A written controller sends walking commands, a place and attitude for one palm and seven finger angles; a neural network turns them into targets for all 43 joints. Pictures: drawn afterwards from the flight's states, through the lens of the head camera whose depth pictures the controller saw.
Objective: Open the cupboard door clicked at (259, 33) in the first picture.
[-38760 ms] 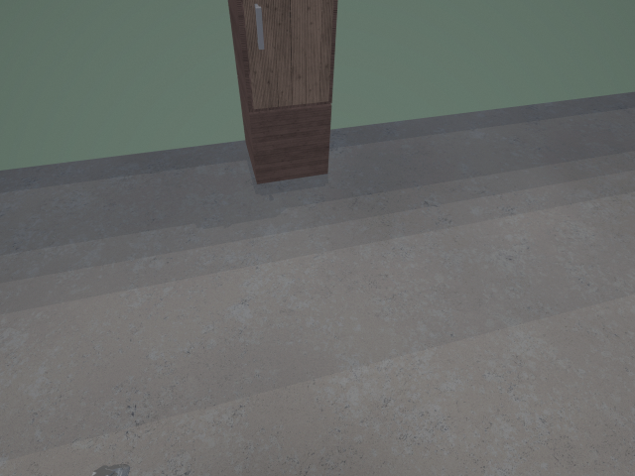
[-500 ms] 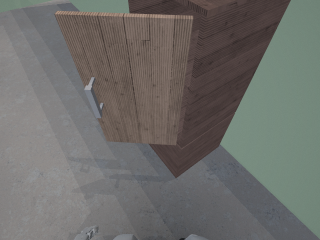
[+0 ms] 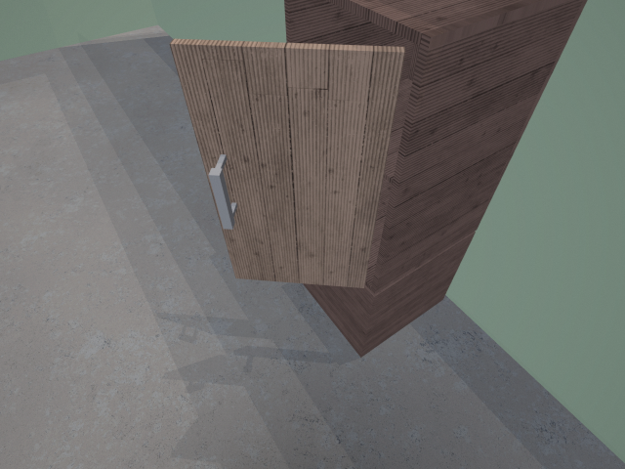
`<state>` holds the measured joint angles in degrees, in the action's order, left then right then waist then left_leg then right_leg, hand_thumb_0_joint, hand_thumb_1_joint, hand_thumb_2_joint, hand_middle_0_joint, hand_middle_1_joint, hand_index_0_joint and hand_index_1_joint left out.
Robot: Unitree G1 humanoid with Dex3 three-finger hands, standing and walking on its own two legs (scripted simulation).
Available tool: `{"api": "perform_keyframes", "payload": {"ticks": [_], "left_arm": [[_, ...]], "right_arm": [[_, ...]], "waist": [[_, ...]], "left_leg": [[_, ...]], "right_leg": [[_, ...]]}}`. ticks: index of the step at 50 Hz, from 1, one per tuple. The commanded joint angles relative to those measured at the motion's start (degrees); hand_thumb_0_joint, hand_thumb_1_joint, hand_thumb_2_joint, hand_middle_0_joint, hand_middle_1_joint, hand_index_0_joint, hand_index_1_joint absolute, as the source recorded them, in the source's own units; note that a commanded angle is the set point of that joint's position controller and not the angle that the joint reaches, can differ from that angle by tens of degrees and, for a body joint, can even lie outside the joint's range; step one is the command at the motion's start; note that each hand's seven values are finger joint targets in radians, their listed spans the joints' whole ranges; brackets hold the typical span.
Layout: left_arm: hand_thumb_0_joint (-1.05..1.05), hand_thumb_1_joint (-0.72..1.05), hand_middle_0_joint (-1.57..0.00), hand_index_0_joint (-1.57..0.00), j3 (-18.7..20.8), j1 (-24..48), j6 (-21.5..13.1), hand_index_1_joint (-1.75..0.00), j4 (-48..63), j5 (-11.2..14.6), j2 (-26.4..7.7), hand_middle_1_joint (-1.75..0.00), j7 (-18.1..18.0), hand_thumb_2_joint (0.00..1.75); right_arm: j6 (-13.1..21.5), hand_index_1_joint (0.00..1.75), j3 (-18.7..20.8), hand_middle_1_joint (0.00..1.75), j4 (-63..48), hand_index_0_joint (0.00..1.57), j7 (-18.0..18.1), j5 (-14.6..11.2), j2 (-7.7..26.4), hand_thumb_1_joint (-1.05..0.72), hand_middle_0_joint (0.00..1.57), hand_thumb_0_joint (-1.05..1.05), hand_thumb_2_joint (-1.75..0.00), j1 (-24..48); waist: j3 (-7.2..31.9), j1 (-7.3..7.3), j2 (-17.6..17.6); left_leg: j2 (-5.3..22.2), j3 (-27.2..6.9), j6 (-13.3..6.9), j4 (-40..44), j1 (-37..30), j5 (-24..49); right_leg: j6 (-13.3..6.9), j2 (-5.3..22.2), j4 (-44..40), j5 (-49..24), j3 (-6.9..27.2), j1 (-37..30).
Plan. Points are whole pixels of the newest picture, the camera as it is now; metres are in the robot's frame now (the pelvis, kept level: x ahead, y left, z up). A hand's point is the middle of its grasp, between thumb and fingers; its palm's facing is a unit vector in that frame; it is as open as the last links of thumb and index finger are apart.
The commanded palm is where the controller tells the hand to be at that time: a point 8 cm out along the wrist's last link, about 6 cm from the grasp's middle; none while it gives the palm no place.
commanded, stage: come to a stop and stand still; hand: left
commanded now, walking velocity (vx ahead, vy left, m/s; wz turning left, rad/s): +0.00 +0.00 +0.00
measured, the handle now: (225, 193) +0.58 +0.21 -0.01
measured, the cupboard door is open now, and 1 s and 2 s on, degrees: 50 50 50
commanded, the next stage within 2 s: look again from close up in 0.20 s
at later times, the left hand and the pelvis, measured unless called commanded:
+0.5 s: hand out of the picture -0.01 +0.19 -0.18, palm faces +0.00 -0.98 -0.20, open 7.4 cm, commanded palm none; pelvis -0.01 +0.02 -0.01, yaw +0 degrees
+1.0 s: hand (154, 465) +0.14 +0.22 -0.09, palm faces +0.24 -0.95 -0.18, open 7.4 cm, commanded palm +0.12 +0.26 -0.06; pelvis +0.02 +0.03 +0.00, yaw +0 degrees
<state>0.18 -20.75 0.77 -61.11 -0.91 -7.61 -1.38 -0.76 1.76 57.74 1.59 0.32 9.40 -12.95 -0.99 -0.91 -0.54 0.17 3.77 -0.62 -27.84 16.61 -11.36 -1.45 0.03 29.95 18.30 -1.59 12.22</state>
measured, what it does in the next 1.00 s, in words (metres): stands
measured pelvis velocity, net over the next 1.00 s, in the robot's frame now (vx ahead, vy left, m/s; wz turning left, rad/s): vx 0.02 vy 0.03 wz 0.01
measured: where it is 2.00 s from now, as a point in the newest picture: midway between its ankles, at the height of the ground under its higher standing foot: outside the picture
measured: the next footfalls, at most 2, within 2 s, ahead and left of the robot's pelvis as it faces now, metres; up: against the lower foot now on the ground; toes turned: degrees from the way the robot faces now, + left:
none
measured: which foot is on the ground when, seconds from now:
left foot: down 0.00-1.00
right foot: down 0.00-1.00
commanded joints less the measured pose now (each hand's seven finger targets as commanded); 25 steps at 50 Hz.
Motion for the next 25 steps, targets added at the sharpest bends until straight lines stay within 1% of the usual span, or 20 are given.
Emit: {"api": "perform_keyframes", "payload": {"ticks": [1,3,4,6,7,8,9,10,11,12,14,15,16,17,18,19,20,22,23,25], "left_arm": [[0.0,0.9,-0.2,-0.2,0.36,-0.08,-2.55,-0.3,2.34,0.35,-6.02,-0.3,-0.7,0.9],[0.0,0.9,-0.2,-0.2,0.16,-0.42,-2.22,-0.3,1.88,0.33,-5.52,-0.3,-0.66,0.9],[0.0,0.9,-0.2,-0.2,0.1,-0.58,-1.99,-0.3,1.46,0.36,-5.53,-0.3,-0.61,0.9],[0.0,0.9,-0.2,-0.2,-0.01,-1.34,-1.78,-0.3,0.62,0.35,-5.26,-0.3,-0.54,0.9],[0.0,0.9,-0.2,-0.2,0.03,-1.64,-1.7,-0.3,0.39,0.25,-5.21,-0.3,-0.59,0.9],[0.0,0.9,-0.2,-0.2,0.02,-1.98,-1.65,-0.3,0.04,0.27,-4.95,-0.3,-0.57,0.9],[0.0,0.9,-0.2,-0.2,0.04,-2.12,-1.64,-0.3,-0.13,0.28,-4.97,-0.3,-0.58,0.9],[0.0,0.9,-0.2,-0.2,0.07,-2.33,-1.63,-0.3,-0.29,0.33,-4.71,-0.3,-0.56,0.9],[0.0,0.9,-0.2,-0.2,0.08,-2.47,-1.65,-0.3,-0.54,0.36,-4.75,-0.3,-0.54,0.9],[0.0,0.9,-0.2,-0.2,0.14,-2.54,-1.63,-0.3,-0.49,0.32,-4.57,-0.3,-0.61,0.9],[0.0,0.9,-0.2,-0.2,0.19,-2.5,-1.58,-0.3,-0.69,0.35,-4.41,-0.3,-0.58,0.9],[0.0,0.9,-0.2,-0.2,-0.1,-6.55,-3.59,-0.3,-1.84,-1.03,-5.79,-0.3,-2.66,0.9],[0.0,0.9,-0.2,-0.2,0.28,-0.94,-3.63,-0.3,1.55,-0.43,-8.86,-0.3,-2.31,0.9],[0.0,0.9,-0.2,-0.2,0.89,1.31,-3.65,-0.3,2.85,-0.43,-9.52,-0.3,-1.86,0.9],[0.0,0.9,-0.2,-0.2,0.94,2.0,-3.64,-0.3,2.89,-0.29,-8.87,-0.3,-1.78,0.9],[0.0,0.9,-0.2,-0.2,0.97,2.03,-3.6,-0.3,3.26,-0.21,-8.03,-0.3,-1.71,0.9],[0.0,0.9,-0.2,-0.2,0.99,1.66,-3.4,-0.3,3.42,-0.1,-7.33,-0.3,-1.57,0.9],[0.0,0.9,-0.2,-0.2,0.95,1.39,-2.89,-0.3,3.76,-0.18,-6.38,-0.3,-1.47,0.9],[0.0,0.9,-0.2,-0.2,0.99,0.79,-2.59,-0.3,3.77,-0.06,-6.16,-0.3,-1.35,0.9],[0.0,0.9,-0.2,-0.2,0.88,-0.52,-2.22,-0.3,3.66,-0.04,-5.53,-0.3,-1.19,0.9]], "right_arm": [[1.07,0.3,-0.12,0.3,-0.38,0.2,-0.11,0.12,4.04,-0.9,0.2,0.0,-0.9,-4.12],[1.11,0.3,-0.43,0.3,1.05,0.2,-0.12,0.08,3.96,-0.9,0.2,0.0,-0.9,-3.78],[1.04,0.3,-0.63,0.3,1.59,0.2,-0.15,0.12,3.95,-0.9,0.2,0.0,-0.9,-3.72],[0.88,0.3,-0.8,0.3,2.4,0.2,-0.16,0.19,3.8,-0.9,0.2,0.0,-0.9,-3.85],[0.77,0.3,-0.87,0.3,2.89,0.2,-0.14,0.18,3.71,-0.9,0.2,0.0,-0.9,-4.02],[0.7,0.3,-0.91,0.3,3.17,0.2,-0.13,0.25,3.49,-0.9,0.2,0.0,-0.9,-4.3],[0.7,0.3,-0.97,0.3,3.52,0.2,-0.12,0.31,3.4,-0.9,0.2,0.0,-0.9,-4.85],[0.78,0.3,-0.99,0.3,3.72,0.2,-0.06,0.39,3.42,-0.9,0.2,0.0,-0.9,-5.02],[0.83,0.3,-1.09,0.3,4.03,0.2,-0.02,0.39,3.29,-0.9,0.2,0.0,-0.9,-5.38],[0.79,0.3,-1.08,0.3,4.35,0.2,0.01,0.37,3.06,-0.9,0.2,0.0,-0.9,-5.62],[0.87,0.3,-1.12,0.3,4.66,0.2,0.04,0.49,2.94,-0.9,0.2,0.0,-0.9,-6.37],[1.88,0.3,-1.01,0.3,0.54,0.2,-0.63,0.39,5.01,-0.9,0.2,0.0,-0.9,1.02],[1.22,0.3,-0.96,0.3,-0.69,0.2,-1.01,0.4,2.2,-0.9,0.2,0.0,-0.9,-4.57],[0.89,0.3,-1.11,0.3,0.15,0.2,-1.33,1.16,2.2,-0.9,0.2,0.0,-0.9,-5.24],[0.9,0.3,-0.97,0.3,0.01,0.2,-1.37,1.13,2.63,-0.9,0.2,0.0,-0.9,-7.44],[1.16,0.3,-0.89,0.3,-0.02,0.2,-1.39,1.23,2.79,-0.9,0.2,0.0,-0.9,-8.81],[1.4,0.3,-0.92,0.3,-0.39,0.2,-1.28,1.2,2.93,-0.9,0.2,0.0,-0.9,-9.03],[1.77,0.3,-0.91,0.3,-0.79,0.2,-1.0,1.33,3.58,-0.9,0.2,0.0,-0.9,-9.21],[1.87,0.3,-0.97,0.3,-0.91,0.2,-0.9,1.31,4.15,-0.9,0.2,0.0,-0.9,-8.44],[1.9,0.3,-0.84,0.3,-1.35,0.2,-0.7,1.17,4.89,-0.9,0.2,0.0,-0.9,-7.34]], "waist": [[1.76,1.93,9.73],[-0.7,1.73,3.87],[-2.41,1.53,2.23],[-5.0,1.26,1.57],[-6.12,1.1,1.57],[-6.54,1.09,0.71],[-6.37,1.15,1.05],[-6.08,0.98,-0.22],[-5.67,0.98,-0.59],[-5.96,0.76,0.03],[-5.7,0.72,-0.62],[-7.78,-2.1,-1.49],[-3.38,3.68,-2.22],[-4.24,3.08,-4.06],[-3.39,4.09,-1.45],[-2.78,4.01,-1.11],[-1.99,3.62,0.45],[-3.28,2.73,-1.52],[-3.63,2.01,-2.71],[-4.87,0.93,-1.23]], "left_leg": [[3.78,-3.77,-0.11,3.19,-7.25,3.62],[4.73,-4.45,-0.42,4.72,-7.95,3.41],[4.91,-5.06,-0.48,5.8,-7.09,1.69],[4.97,-5.67,-0.59,7.24,-5.46,-1.67],[5.04,-5.77,-0.64,7.4,-4.88,-2.24],[4.87,-5.81,-0.58,7.81,-4.35,-3.6],[4.8,-6.02,-0.56,8.1,-4.16,-3.92],[4.89,-6.06,-0.59,8.25,-4.17,-3.98],[4.93,-6.34,-0.6,8.65,-3.76,-4.5],[5.07,-6.53,-0.67,8.83,-3.1,-5.01],[5.02,-6.69,-0.57,9.34,-2.22,-5.96],[4.31,-4.39,1.24,-3.59,0.15,-1.7],[3.28,-4.46,0.99,-4.28,-2.26,-6.56],[2.86,-3.78,0.63,-4.26,-3.5,-5.46],[3.18,-3.69,0.26,-4.37,-2.79,-6.27],[3.06,-4.27,-0.03,-3.72,-2.12,-5.35],[3.39,-5.05,-0.37,-1.91,-1.85,-5.78],[4.4,-7.29,-1.31,1.79,2.03,-7.89],[5.0,-8.74,-1.75,3.84,3.89,-9.49],[6.08,-10.97,-2.57,7.27,6.65,-13.95]], "right_leg": [[-2.41,9.15,-9.2,-18.78,8.4,2.03],[-1.56,7.43,-10.56,-9.44,7.7,4.62],[-1.27,6.69,-11.25,-4.48,7.46,5.45],[-1.18,6.06,-12.74,1.29,7.52,6.53],[-1.19,5.9,-13.21,1.95,7.17,6.56],[-1.16,5.94,-13.67,3.76,7.26,6.94],[-1.15,5.71,-13.47,3.98,7.23,6.76],[-1.21,5.68,-13.37,3.47,7.12,6.33],[-1.24,5.59,-13.16,3.26,6.93,5.7],[-1.19,5.42,-13.2,3.07,6.49,5.06],[-1.22,5.33,-12.82,3.39,6.36,4.56],[-0.61,7.99,-13.85,-12.72,10.52,5.8],[-3.14,11.09,-15.59,6.37,12.37,8.52],[-3.88,10.49,-14.81,10.16,11.01,10.76],[-3.64,8.79,-13.48,13.03,8.96,10.96],[-3.66,7.64,-11.57,11.38,7.76,10.56],[-3.49,6.7,-9.88,10.41,7.06,9.75],[-2.9,4.58,-6.56,8.48,4.85,7.49],[-2.52,3.84,-4.88,7.48,4.29,6.24],[-1.91,2.94,-3.6,6.21,3.46,4.63]]}}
